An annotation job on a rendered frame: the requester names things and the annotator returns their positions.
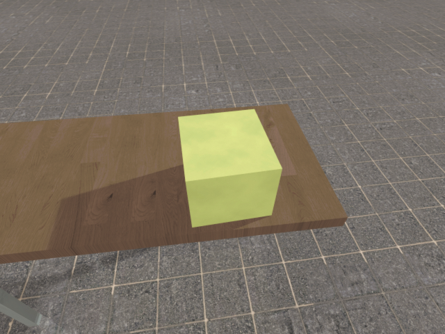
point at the table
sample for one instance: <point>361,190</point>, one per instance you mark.
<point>93,185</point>

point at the carton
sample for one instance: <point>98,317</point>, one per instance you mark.
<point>231,170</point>

